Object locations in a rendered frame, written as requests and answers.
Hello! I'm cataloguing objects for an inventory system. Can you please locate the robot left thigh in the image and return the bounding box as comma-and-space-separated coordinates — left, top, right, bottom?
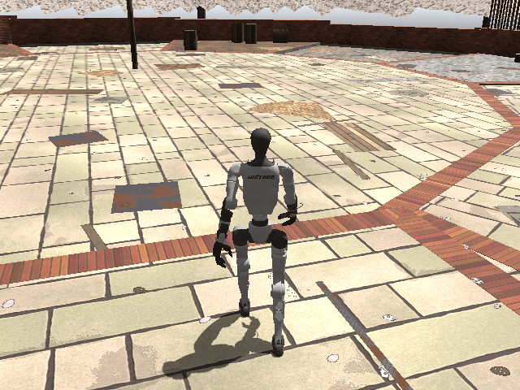
232, 225, 250, 272

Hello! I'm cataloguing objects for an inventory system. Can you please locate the left robot upper arm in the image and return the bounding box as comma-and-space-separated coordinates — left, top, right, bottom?
225, 163, 244, 210

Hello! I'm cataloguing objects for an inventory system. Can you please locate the robot left hand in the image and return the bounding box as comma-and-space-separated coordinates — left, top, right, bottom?
213, 241, 232, 268

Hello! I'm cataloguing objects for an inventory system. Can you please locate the robot right forearm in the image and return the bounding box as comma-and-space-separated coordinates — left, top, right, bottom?
287, 194, 297, 217

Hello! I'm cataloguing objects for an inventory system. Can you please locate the robot left forearm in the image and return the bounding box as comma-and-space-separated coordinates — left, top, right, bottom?
215, 197, 233, 243

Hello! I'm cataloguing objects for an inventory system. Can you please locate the robot torso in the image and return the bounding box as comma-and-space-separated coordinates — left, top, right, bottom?
242, 159, 280, 244

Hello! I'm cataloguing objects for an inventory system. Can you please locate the right robot upper arm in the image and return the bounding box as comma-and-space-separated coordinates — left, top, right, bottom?
277, 162, 296, 205

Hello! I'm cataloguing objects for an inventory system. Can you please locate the robot right hand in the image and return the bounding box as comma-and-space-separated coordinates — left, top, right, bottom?
278, 212, 297, 226

